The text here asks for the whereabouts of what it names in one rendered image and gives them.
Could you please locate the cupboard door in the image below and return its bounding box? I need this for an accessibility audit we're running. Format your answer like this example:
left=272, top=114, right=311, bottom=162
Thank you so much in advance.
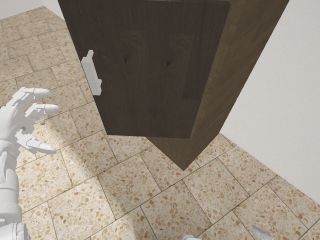
left=57, top=0, right=231, bottom=139

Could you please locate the left robot upper arm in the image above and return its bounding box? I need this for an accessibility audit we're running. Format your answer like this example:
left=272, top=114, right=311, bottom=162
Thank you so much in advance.
left=0, top=222, right=31, bottom=240

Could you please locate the right robot hand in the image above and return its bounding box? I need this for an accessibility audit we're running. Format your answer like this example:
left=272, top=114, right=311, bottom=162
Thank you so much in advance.
left=251, top=225, right=274, bottom=240

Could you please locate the handle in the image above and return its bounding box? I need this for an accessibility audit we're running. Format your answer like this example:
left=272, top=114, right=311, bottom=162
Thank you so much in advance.
left=81, top=50, right=102, bottom=96

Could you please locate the left robot hand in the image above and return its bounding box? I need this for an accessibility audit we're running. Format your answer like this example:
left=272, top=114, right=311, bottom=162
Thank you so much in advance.
left=0, top=87, right=61, bottom=154

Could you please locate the left robot forearm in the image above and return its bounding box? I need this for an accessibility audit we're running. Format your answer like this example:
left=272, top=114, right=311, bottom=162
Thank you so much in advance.
left=0, top=140, right=22, bottom=227

